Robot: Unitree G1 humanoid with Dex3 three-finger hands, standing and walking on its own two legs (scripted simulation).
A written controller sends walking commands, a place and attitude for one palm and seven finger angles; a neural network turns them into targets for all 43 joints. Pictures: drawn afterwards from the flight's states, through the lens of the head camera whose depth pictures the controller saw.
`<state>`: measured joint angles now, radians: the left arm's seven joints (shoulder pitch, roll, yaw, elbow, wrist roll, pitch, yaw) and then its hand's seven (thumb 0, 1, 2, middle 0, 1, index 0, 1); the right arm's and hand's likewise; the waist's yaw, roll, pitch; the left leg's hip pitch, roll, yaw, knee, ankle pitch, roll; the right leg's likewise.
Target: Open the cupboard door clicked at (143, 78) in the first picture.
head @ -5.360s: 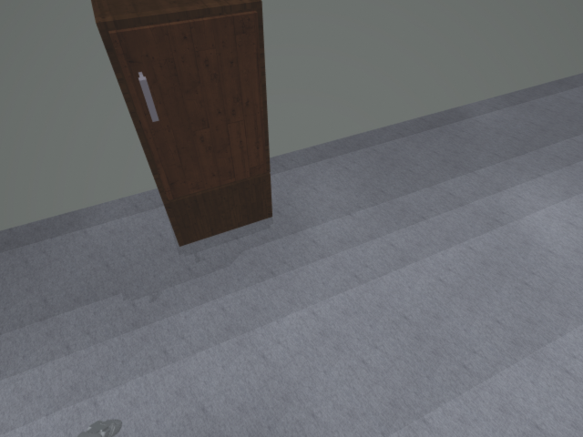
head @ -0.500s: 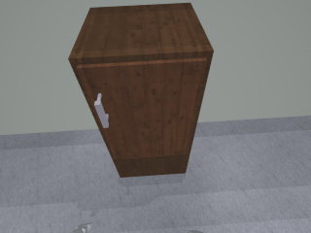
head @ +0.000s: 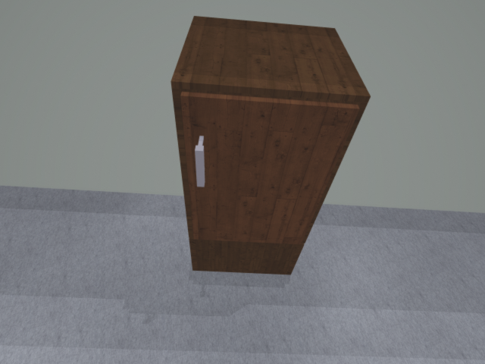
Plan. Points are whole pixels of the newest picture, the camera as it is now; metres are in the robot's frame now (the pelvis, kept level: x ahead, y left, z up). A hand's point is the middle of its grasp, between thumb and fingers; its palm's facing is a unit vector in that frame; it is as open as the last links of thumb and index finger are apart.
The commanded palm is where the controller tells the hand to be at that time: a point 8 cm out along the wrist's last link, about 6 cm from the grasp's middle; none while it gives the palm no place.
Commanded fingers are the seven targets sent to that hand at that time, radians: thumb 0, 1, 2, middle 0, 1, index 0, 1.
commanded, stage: come to a stop and stand still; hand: left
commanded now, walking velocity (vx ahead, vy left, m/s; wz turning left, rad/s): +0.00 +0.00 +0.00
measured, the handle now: (201, 161) +0.58 +0.15 -0.05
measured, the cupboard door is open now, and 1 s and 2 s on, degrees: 0 0 0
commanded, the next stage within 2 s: look again from close up in 0.70 s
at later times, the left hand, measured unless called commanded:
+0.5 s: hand out of the picture -0.05 +0.13 -0.18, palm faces -0.01 -0.99 -0.16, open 7.3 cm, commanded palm none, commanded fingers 0.00 0.90 0.90 -0.20 -0.30 -0.20 -0.30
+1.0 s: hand out of the picture -0.04 +0.15 -0.18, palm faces -0.02 -0.98 -0.17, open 7.4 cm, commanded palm none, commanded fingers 0.00 0.90 0.90 -0.20 -0.30 -0.20 -0.30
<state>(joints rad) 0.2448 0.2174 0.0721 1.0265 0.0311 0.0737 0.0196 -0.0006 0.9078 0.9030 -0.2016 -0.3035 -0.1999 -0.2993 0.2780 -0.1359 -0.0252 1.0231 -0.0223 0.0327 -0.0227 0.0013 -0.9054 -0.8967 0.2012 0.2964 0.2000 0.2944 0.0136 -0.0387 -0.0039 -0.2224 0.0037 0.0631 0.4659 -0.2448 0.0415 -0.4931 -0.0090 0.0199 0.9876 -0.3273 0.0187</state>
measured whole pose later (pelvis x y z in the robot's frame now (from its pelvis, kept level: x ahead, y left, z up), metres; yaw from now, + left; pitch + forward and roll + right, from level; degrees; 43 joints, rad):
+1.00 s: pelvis -0.03 -0.01 -0.01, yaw -1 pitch +0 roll -1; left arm 0.33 0.11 -0.01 1.10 0.02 -0.02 0.04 0.00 0.90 0.90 -0.20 -0.30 -0.20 -0.30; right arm 0.32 -0.14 0.00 1.08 -0.02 -0.01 -0.01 0.01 -0.91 -0.90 0.20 0.30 0.20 0.29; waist -0.03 0.03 0.01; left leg -0.32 0.02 0.06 0.57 -0.25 0.03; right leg -0.19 0.03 -0.05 0.52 -0.32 -0.03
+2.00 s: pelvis +0.05 -0.05 -0.01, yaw +2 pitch +1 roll +0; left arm 0.44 0.10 -0.01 1.10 0.03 -0.03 0.04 0.00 0.90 0.90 -0.20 -0.30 -0.20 -0.30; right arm 0.16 -0.15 -0.01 1.04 -0.01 0.01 -0.02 0.01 -0.91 -0.90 0.20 0.30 0.20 0.29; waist 0.03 -0.02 0.05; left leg -0.44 0.02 0.10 0.76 -0.36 0.01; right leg -0.09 0.05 -0.14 0.46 -0.39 -0.09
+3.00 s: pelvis +0.04 -0.11 -0.01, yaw +3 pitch -1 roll +0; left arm 0.30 0.16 0.00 1.03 0.02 0.01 0.01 0.00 0.91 0.90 -0.20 -0.30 -0.20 -0.30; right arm 0.36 -0.16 -0.01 1.04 -0.02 0.01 0.00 0.00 -0.91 -0.90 0.20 0.30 0.20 0.29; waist -0.03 0.01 0.02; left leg -0.34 0.03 0.01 0.54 -0.19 -0.01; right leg -0.29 -0.01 0.01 0.58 -0.28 0.00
